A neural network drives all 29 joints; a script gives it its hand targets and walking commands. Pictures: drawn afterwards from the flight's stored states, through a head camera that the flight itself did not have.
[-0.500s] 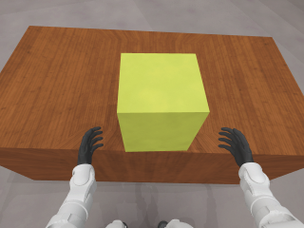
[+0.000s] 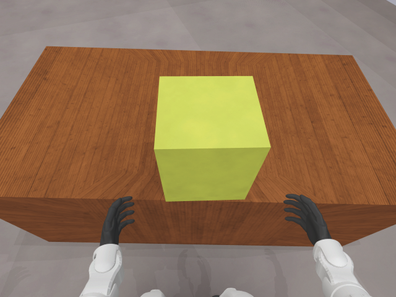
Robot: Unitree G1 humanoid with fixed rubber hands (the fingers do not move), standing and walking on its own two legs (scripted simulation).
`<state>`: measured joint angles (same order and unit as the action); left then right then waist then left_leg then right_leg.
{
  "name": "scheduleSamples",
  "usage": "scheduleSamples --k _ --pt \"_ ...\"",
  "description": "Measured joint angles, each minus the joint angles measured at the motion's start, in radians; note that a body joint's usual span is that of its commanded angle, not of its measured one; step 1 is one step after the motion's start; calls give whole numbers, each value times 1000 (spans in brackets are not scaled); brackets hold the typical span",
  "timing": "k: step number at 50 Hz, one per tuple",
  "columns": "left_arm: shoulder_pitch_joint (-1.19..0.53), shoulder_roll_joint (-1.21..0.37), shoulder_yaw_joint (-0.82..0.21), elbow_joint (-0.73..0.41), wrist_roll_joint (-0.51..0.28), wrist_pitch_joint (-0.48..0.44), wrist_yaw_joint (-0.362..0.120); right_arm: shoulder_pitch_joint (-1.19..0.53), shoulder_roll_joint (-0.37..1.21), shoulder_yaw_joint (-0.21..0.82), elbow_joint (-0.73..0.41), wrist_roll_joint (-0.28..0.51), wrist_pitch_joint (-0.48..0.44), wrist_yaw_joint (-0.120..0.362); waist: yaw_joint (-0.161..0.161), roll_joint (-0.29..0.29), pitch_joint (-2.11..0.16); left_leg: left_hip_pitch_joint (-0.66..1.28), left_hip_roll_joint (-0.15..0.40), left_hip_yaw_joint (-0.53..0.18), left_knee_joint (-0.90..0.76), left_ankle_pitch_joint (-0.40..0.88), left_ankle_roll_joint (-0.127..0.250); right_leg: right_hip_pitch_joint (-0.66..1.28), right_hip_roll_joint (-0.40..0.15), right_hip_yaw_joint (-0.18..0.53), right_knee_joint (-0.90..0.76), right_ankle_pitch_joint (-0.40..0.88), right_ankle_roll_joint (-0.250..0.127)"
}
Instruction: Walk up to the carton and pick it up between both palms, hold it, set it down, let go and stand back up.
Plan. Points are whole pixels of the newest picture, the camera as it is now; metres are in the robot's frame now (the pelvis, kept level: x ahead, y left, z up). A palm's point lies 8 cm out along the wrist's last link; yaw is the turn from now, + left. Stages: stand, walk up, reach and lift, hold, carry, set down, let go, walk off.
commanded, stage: set down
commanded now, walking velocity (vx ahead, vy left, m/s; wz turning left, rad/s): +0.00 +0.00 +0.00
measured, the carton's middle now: (205, 143) +0.48 -0.01 -0.06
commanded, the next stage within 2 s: let go in 0.80 s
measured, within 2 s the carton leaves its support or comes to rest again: neither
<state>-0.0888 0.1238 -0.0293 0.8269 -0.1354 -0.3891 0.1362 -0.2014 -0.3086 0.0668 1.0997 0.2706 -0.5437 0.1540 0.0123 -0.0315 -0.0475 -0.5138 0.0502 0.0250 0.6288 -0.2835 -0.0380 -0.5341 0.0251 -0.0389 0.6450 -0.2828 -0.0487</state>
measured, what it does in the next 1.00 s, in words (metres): stands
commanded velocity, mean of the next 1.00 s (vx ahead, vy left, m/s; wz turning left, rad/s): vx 0.00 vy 0.00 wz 0.00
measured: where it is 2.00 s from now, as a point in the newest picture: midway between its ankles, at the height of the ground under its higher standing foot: outside the picture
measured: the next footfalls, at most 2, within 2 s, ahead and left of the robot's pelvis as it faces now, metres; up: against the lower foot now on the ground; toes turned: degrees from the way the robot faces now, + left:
none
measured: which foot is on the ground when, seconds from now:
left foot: down 0.00-1.00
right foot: down 0.00-1.00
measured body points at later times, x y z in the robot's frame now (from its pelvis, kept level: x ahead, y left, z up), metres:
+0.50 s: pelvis +0.02 +0.00 +0.01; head +0.04 +0.01 +0.46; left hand +0.21 +0.23 -0.08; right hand +0.21 -0.23 -0.06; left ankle +0.01 +0.14 -0.72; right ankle +0.02 -0.09 -0.72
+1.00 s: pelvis +0.03 +0.03 +0.02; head +0.04 +0.06 +0.47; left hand +0.19 +0.25 -0.09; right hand +0.19 -0.20 -0.06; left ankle +0.01 +0.14 -0.72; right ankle +0.02 -0.09 -0.72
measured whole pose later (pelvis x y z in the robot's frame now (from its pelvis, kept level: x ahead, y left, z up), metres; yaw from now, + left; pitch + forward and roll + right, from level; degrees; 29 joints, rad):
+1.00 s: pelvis +0.03 +0.03 +0.02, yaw +0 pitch -5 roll -1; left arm 0.20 0.20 0.02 0.58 0.00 0.01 0.03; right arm 0.14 -0.17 -0.01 0.84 0.05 -0.30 0.02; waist 0.02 -0.06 0.11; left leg -0.08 0.04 0.04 0.44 -0.28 -0.01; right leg -0.08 0.02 -0.02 0.40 -0.24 -0.01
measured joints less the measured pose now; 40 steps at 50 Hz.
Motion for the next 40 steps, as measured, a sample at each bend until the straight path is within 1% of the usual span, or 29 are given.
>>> scheduleSamples --k 5,12,17,21,27,31,36,40 --pt "19 -18 9 -39 26 26 -9 29 41 9 -33 -14 0 -26 -7 -13 19 8 6 -6 5 -6 -8 9 6 -5 4 -6 -5" --pt "104 -19 50 -75 68 84 -58 121 68 20 -71 -47 4 -80 -13 -12 38 113 7 -10 -47 -2 -12 115 9 -10 -44 -7 -7" --pt "155 17 63 -71 67 134 -83 189 67 17 -96 -76 45 -106 -13 -12 56 210 4 -12 -91 1 -11 211 7 -12 -82 -8 -6" --pt "179 53 55 -79 59 177 -88 229 72 7 -128 -96 94 -115 -9 -16 78 269 2 -14 -114 4 -10 272 6 -14 -107 -6 -4" --pt "191 82 28 -129 50 213 -77 258 95 -22 -194 -125 148 -116 -5 -21 105 306 -1 -14 -130 8 -6 313 4 -13 -131 2 0" --pt "178 77 20 -139 59 221 -81 250 111 -31 -211 -145 160 -120 -7 -20 117 317 -4 -10 -136 10 -1 327 1 -9 -144 9 6" --pt "183 51 33 -151 87 248 -103 247 126 -32 -209 -165 165 -132 -9 -16 130 345 -6 -2 -152 12 6 360 0 -1 -176 22 16" --pt "212 38 48 -169 109 274 -117 272 133 -39 -213 -180 171 -142 -5 -15 139 378 -7 5 -168 11 13 396 0 6 -206 32 22"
